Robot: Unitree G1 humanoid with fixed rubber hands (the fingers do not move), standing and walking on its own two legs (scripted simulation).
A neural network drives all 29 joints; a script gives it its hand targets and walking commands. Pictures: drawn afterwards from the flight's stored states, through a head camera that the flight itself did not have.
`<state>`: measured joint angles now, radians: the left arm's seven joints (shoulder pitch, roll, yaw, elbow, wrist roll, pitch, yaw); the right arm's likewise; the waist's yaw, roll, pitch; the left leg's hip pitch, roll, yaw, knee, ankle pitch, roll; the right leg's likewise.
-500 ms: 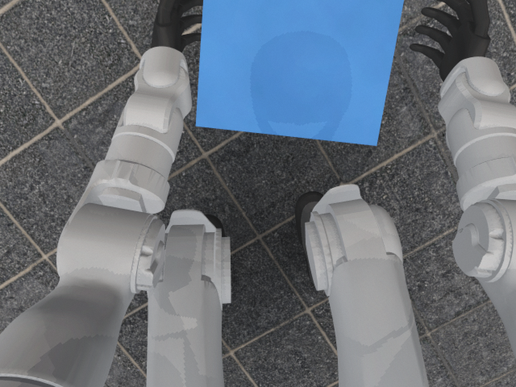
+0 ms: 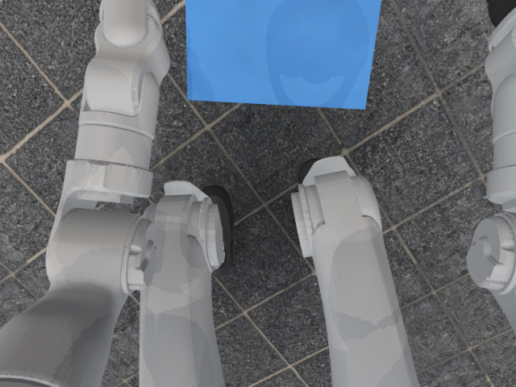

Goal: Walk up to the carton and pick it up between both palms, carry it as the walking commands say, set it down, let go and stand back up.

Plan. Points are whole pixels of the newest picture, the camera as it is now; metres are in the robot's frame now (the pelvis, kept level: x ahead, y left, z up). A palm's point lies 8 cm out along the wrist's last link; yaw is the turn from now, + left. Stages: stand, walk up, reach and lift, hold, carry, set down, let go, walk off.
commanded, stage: set down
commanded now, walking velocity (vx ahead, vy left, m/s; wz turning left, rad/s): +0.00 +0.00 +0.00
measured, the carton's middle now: (278, 30) +0.50 -0.07 -0.31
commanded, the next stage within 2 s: let go in 0.98 s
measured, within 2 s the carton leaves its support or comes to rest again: neither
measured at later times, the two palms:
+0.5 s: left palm out of the picture +0.55 +0.08 -0.01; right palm out of the picture +0.48 -0.31 -0.01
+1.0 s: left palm out of the picture +0.55 +0.08 +0.13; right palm out of the picture +0.48 -0.30 +0.13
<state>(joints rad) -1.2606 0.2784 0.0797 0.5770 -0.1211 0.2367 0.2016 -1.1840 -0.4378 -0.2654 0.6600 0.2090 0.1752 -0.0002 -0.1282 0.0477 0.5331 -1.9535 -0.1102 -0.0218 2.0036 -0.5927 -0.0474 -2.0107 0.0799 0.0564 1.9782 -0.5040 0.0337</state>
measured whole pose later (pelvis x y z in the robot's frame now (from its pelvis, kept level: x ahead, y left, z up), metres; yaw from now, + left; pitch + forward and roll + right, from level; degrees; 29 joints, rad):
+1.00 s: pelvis +0.05 -0.01 +0.23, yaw +0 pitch +38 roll +2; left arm -1.03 0.12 0.28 0.84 0.12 0.18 0.11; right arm -0.99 -0.27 -0.41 0.89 -0.07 0.11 0.08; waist -0.11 0.06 0.01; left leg -1.39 -0.08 -0.07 1.06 -0.34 -0.04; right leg -1.44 0.05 0.07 1.06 -0.28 0.01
